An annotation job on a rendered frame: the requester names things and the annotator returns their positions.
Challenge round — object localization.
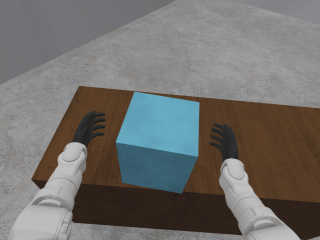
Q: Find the robot right forearm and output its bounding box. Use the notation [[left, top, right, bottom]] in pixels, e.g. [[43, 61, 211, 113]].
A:
[[219, 158, 301, 240]]

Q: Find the robot left forearm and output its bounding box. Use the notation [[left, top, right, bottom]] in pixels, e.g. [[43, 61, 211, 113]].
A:
[[8, 142, 88, 240]]

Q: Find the left robot upper arm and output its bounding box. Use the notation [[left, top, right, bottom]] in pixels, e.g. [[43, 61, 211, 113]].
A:
[[11, 204, 73, 240]]

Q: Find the robot right hand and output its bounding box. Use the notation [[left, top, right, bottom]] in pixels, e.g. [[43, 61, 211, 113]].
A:
[[209, 123, 239, 162]]

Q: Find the carton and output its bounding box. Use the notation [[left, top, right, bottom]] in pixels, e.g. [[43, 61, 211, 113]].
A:
[[115, 92, 200, 194]]

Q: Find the right robot upper arm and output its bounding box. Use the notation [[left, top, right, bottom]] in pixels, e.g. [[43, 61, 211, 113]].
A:
[[245, 225, 298, 240]]

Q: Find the robot left hand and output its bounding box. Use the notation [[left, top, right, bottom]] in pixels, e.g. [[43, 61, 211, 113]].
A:
[[72, 111, 106, 148]]

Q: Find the pedestal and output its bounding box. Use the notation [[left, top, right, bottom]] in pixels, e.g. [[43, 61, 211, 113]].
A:
[[31, 86, 320, 240]]

